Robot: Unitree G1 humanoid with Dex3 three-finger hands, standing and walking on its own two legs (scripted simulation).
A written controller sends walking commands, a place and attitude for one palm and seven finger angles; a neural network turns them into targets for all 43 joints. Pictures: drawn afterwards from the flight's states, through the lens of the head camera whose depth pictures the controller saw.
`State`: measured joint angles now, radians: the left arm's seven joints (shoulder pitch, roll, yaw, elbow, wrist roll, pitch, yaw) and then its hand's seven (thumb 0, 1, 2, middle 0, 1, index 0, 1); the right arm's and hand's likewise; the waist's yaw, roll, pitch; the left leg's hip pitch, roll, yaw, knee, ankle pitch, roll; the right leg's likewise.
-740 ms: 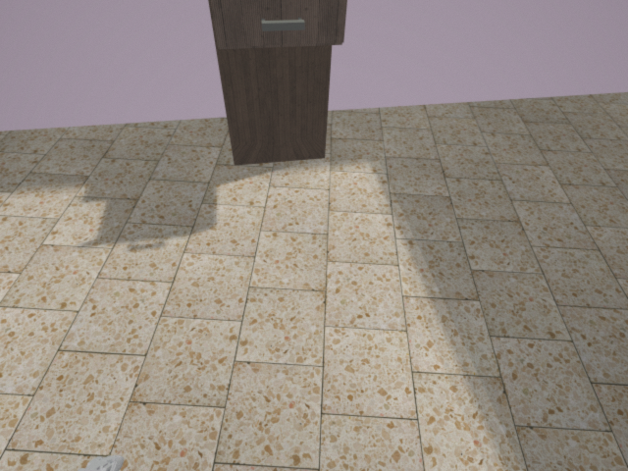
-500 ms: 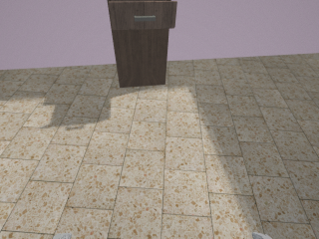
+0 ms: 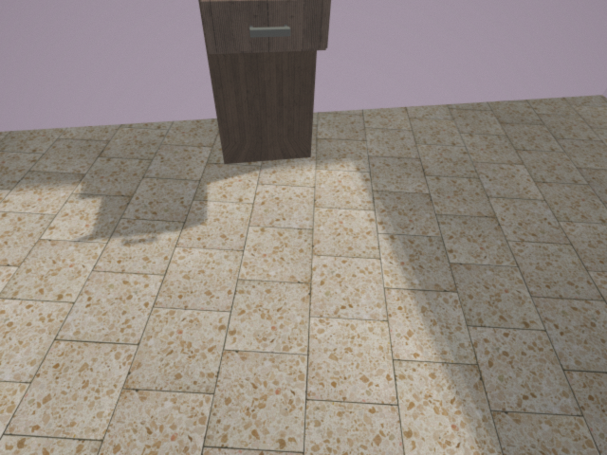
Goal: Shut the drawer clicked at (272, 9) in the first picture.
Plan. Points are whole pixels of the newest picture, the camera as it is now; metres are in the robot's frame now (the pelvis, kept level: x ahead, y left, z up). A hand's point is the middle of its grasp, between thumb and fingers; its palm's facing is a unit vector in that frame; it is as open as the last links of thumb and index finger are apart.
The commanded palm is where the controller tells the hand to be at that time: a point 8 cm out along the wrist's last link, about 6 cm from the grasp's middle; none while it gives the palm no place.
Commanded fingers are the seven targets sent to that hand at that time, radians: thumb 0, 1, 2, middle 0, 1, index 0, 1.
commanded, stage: stand and wait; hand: left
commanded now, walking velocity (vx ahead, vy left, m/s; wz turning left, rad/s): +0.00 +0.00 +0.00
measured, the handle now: (269, 29) +1.38 +0.19 +0.01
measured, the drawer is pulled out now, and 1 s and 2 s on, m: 0.29 0.29 0.29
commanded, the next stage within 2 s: look at it before walking up in 0.08 s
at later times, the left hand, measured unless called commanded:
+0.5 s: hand out of the picture +0.06 +0.24 -0.16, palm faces -0.04 -0.94 -0.33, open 7.4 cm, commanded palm none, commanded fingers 0.00 0.90 0.90 -0.20 -0.30 -0.20 -0.30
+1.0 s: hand out of the picture +0.05 +0.21 -0.17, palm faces -0.04 -0.97 -0.26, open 7.4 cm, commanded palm none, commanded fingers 0.00 0.90 0.90 -0.20 -0.30 -0.20 -0.30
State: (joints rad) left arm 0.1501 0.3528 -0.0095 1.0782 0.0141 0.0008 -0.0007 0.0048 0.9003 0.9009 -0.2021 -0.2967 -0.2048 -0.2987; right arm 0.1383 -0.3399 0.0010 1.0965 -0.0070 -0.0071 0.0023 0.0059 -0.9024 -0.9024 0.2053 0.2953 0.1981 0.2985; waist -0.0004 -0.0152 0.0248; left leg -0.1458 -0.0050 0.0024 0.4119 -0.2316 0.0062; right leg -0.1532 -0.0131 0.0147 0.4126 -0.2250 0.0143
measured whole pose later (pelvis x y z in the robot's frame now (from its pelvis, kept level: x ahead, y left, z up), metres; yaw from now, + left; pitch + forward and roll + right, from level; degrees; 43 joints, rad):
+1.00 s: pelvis +0.02 -0.01 -0.01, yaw -2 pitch -1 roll +0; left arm 0.25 0.28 0.00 1.09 0.03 0.01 -0.01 0.00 0.90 0.90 -0.20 -0.30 -0.20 -0.30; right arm 0.21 -0.28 0.00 1.10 -0.02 0.00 0.01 0.00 -0.90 -0.90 0.20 0.29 0.20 0.30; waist 0.01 0.00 -0.03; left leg -0.17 0.03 0.03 0.50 -0.32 0.00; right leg -0.18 0.02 0.04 0.49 -0.29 -0.01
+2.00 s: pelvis +0.42 -0.01 +0.00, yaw -13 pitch +0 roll +1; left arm 0.16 0.17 0.06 0.99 0.04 0.00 -0.03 0.00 0.91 0.90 -0.19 -0.30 -0.20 -0.30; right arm 0.39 -0.15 -0.05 1.11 -0.02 -0.08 -0.01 0.00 -0.92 -0.90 0.20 0.29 0.20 0.30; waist -0.03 -0.01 0.02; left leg -0.07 0.00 0.24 0.34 -0.27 0.05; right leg -0.53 -0.12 -0.07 0.75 -0.18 0.01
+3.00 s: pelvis +0.84 -0.14 -0.03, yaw -17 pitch -1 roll +1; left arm 0.10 0.18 0.05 1.01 0.03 -0.06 0.00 0.00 0.91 0.90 -0.20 -0.30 -0.20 -0.30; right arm 0.45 -0.10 -0.03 1.17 -0.01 -0.03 -0.01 0.00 -0.91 -0.90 0.20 0.29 0.20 0.30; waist -0.06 0.01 0.09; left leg -0.11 0.12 0.18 0.77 -0.52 -0.03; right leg -0.42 -0.07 -0.17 0.64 -0.16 -0.06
